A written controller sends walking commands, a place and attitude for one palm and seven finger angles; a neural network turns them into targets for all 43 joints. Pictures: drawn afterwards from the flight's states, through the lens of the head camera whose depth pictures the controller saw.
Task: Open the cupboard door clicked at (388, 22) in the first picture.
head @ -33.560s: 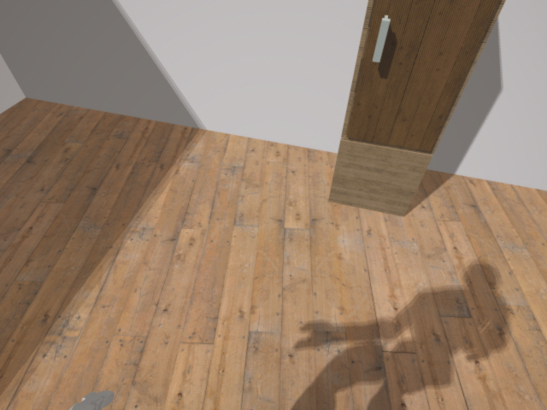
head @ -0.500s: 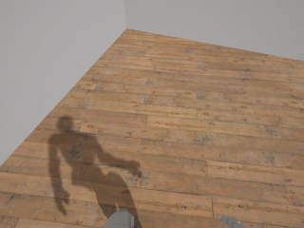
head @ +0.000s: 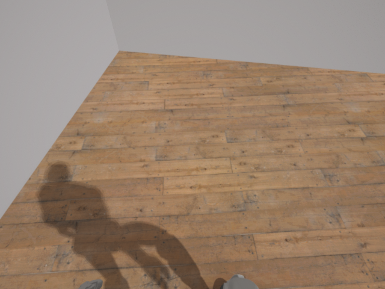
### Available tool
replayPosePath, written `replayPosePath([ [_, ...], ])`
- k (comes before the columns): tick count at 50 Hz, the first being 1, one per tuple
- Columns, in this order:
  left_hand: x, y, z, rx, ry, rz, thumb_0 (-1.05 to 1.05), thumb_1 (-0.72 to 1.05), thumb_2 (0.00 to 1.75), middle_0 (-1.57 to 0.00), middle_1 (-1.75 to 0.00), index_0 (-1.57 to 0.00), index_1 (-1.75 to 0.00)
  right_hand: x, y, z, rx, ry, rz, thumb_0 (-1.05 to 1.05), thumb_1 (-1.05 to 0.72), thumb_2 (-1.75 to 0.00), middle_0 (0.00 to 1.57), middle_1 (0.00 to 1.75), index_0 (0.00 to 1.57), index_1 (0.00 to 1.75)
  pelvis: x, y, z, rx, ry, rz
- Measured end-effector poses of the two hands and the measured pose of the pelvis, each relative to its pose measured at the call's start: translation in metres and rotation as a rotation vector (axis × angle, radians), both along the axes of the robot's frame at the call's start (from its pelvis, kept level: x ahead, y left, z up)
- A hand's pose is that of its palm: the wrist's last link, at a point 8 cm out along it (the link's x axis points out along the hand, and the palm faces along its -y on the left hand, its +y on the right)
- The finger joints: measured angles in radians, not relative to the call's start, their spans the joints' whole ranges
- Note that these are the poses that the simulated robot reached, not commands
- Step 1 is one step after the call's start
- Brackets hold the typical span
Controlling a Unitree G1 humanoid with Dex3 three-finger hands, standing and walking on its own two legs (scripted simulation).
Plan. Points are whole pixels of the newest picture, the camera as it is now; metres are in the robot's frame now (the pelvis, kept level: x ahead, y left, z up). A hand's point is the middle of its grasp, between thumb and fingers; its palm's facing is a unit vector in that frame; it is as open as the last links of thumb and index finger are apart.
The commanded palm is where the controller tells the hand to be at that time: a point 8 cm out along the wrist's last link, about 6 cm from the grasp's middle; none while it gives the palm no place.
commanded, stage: walk to a spot facing it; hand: left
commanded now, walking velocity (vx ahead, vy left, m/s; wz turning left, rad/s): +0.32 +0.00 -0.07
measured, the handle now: out of the picture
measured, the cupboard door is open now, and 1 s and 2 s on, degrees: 51 51 51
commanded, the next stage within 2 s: turn to face it in 0.10 s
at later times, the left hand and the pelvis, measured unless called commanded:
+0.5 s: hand (128, 273) +0.19 +0.18 -0.21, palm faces +0.18 -0.97 -0.15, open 7.3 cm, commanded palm none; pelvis +0.20 +0.00 -0.02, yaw +8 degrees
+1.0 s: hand (135, 239) +0.26 +0.16 -0.15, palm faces +0.41 -0.86 -0.29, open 7.3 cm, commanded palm none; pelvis +0.26 -0.07 +0.00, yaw +26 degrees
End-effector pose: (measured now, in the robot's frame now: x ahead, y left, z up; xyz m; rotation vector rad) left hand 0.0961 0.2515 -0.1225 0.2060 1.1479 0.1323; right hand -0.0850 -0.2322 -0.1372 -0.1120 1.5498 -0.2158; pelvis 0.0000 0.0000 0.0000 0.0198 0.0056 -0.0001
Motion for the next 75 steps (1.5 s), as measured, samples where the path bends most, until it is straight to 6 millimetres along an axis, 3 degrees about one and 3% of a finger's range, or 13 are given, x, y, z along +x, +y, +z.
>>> replayPosePath([
  [4, 0.07, -0.022, -0.008, 0.024, -0.069, -0.054, 0.0, 0.92, 0.9, -0.2, -0.3, -0.19, -0.3, 0.015, -0.008, -0.014, 0.038, 0.079, -0.049, 0.01, -0.91, -0.9, 0.19, 0.3, 0.2, 0.3, 0.045, -0.023, -0.016, 0.004, 0.004, -0.013],
  [7, 0.089, -0.039, -0.008, 0.003, -0.07, -0.038, 0.0, 0.92, 0.9, -0.2, -0.3, -0.2, -0.3, 0.056, -0.016, -0.013, 0.041, 0.061, -0.049, 0.01, -0.91, -0.9, 0.19, 0.3, 0.2, 0.3, 0.069, -0.03, -0.011, -0.012, -0.007, -0.002],
  [11, 0.088, -0.058, -0.01, -0.04, -0.003, 0.012, 0.0, 0.92, 0.9, -0.2, -0.3, -0.2, -0.3, 0.141, -0.024, -0.005, 0.023, -0.064, -0.009, 0.01, -0.91, -0.9, 0.19, 0.3, 0.2, 0.3, 0.101, -0.035, 0.001, -0.019, -0.005, 0.016],
  [17, 0.083, -0.046, -0.02, -0.052, 0.085, 0.101, -0.02, 0.97, 0.9, -0.2, -0.3, -0.2, -0.3, 0.265, -0.027, 0.004, -0.011, -0.222, 0.099, 0.02, -0.93, -0.9, 0.19, 0.3, 0.2, 0.3, 0.147, -0.029, 0.002, -0.041, -0.001, 0.07],
  [22, 0.079, -0.035, -0.046, -0.099, 0.162, 0.191, -0.01, 0.94, 0.9, -0.2, -0.3, -0.2, -0.3, 0.35, -0.018, 0.003, -0.054, -0.304, 0.217, 0.02, -0.93, -0.9, 0.19, 0.3, 0.2, 0.3, 0.186, -0.01, -0.014, -0.062, -0.013, 0.119],
  [25, 0.084, -0.025, -0.056, -0.103, 0.197, 0.228, 0.0, 0.93, 0.9, -0.2, -0.3, -0.2, -0.3, 0.383, -0.01, 0.001, -0.072, -0.339, 0.265, 0.01, -0.92, -0.9, 0.19, 0.3, 0.2, 0.3, 0.198, -0.002, -0.021, -0.051, -0.01, 0.145],
  [35, 0.138, -0.001, -0.02, -0.037, 0.058, 0.308, 0.0, 0.92, 0.9, -0.2, -0.3, -0.2, -0.3, 0.431, 0.007, 0.009, -0.021, -0.315, 0.379, 0.01, -0.91, -0.9, 0.2, 0.3, 0.2, 0.3, 0.219, -0.008, -0.002, -0.061, 0.023, 0.245],
  [44, 0.162, -0.021, 0.0, 0.046, -0.026, 0.368, 0.0, 0.91, 0.9, -0.2, -0.3, -0.2, -0.3, 0.463, -0.027, -0.007, 0.032, -0.28, 0.419, 0.01, -0.9, -0.9, 0.2, 0.3, 0.2, 0.3, 0.242, -0.049, -0.006, -0.044, 0.034, 0.36],
  [49, 0.143, -0.049, 0.006, 0.067, 0.005, 0.434, 0.0, 0.91, 0.9, -0.2, -0.3, -0.2, -0.3, 0.494, -0.049, -0.01, 0.032, -0.258, 0.471, 0.01, -0.9, -0.9, 0.2, 0.3, 0.2, 0.3, 0.253, -0.065, -0.004, -0.013, 0.026, 0.432],
  [54, 0.119, -0.075, 0.004, 0.025, 0.057, 0.517, 0.0, 0.91, 0.9, -0.2, -0.3, -0.2, -0.3, 0.528, -0.048, 0.002, 0.026, -0.255, 0.557, 0.01, -0.91, -0.9, 0.19, 0.3, 0.2, 0.3, 0.265, -0.072, 0.003, 0.02, 0.023, 0.512],
  [60, 0.076, -0.094, -0.016, -0.037, 0.116, 0.636, 0.0, 0.91, 0.9, -0.2, -0.3, -0.2, -0.3, 0.577, -0.008, 0.006, 0.029, -0.307, 0.713, 0.01, -0.91, -0.9, 0.19, 0.3, 0.2, 0.3, 0.269, -0.067, -0.004, 0.02, 0.018, 0.6],
  [65, 0.039, -0.091, -0.038, -0.057, 0.177, 0.731, 0.0, 0.91, 0.9, -0.2, -0.3, -0.2, -0.3, 0.606, 0.034, 0.005, 0.044, -0.418, 0.821, 0.01, -0.91, -0.9, 0.19, 0.3, 0.2, 0.3, 0.267, -0.06, -0.02, 0.007, 0.01, 0.665],
  [75, 0.059, -0.079, -0.006, 0.037, 0.055, 0.823, 0.01, 0.91, 0.9, -0.2, -0.3, -0.2, -0.3, 0.615, 0.045, 0.002, 0.099, -0.37, 0.917, 0.01, -0.9, -0.9, 0.2, 0.3, 0.2, 0.3, 0.282, -0.077, -0.008, -0.022, -0.002, 0.773],
])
